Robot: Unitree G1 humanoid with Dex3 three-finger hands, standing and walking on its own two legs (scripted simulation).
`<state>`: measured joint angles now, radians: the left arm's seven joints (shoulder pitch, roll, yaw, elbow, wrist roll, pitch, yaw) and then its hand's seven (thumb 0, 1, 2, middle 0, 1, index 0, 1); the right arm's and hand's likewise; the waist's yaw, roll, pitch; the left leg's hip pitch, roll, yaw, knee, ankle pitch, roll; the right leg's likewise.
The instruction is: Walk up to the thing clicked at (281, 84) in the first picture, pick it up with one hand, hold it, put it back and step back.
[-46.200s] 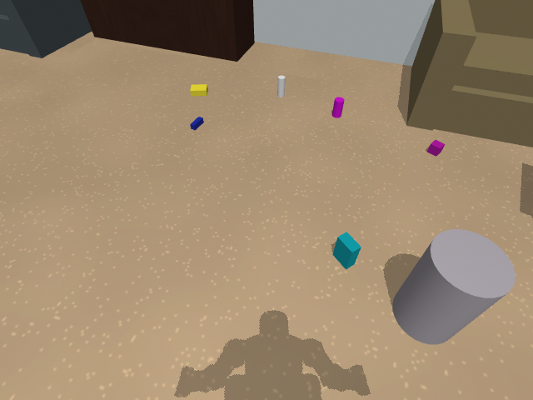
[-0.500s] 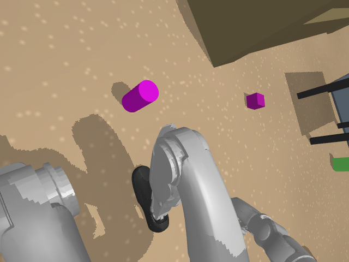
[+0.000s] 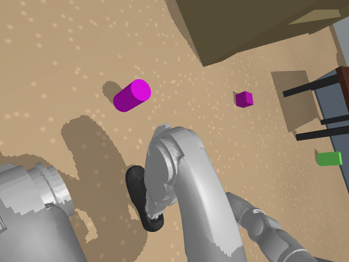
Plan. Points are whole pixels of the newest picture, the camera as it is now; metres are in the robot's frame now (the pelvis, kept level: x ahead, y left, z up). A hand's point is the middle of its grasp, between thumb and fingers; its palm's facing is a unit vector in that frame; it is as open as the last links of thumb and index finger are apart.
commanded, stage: loosen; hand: left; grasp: from the side
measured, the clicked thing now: out of the picture +0.45 +0.35 -0.22
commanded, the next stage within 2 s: open in 0.28 s
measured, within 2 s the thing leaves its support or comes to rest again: neither
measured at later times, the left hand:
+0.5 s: hand out of the picture +0.46 +0.34 -0.17, palm faces +0.55 -0.83 -0.01, open 8.0 cm
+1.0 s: hand out of the picture +0.46 +0.35 -0.17, palm faces +0.57 -0.82 +0.00, open 15.1 cm
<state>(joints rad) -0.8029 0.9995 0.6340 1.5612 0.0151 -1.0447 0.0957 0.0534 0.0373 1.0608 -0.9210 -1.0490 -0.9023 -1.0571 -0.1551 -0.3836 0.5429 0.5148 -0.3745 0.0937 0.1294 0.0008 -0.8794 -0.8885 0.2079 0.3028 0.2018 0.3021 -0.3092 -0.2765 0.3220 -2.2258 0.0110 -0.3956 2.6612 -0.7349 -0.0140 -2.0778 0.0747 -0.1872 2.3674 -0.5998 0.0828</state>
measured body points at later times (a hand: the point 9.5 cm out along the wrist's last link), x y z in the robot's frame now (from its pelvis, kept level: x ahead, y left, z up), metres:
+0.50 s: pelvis +0.00 +0.00 +0.00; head +0.24 +0.19 +0.32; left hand +0.43 +0.38 -0.17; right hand +0.16 -0.25 -0.03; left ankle +0.07 +0.12 -0.25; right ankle +0.15 -0.14 -0.25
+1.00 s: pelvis +0.00 +0.00 +0.00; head +0.24 +0.19 +0.32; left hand +0.42 +0.39 -0.16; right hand +0.15 -0.25 -0.03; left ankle +0.07 +0.12 -0.25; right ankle +0.15 -0.14 -0.25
